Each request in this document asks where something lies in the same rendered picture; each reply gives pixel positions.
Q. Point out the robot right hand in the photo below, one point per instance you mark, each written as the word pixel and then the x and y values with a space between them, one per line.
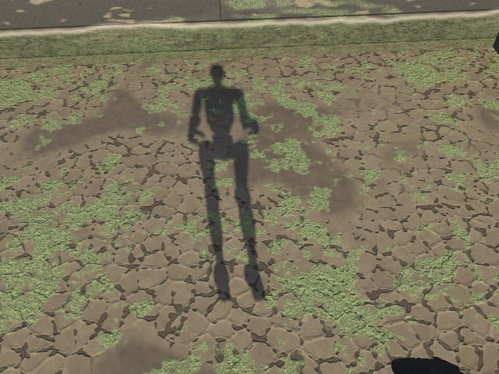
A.
pixel 423 366

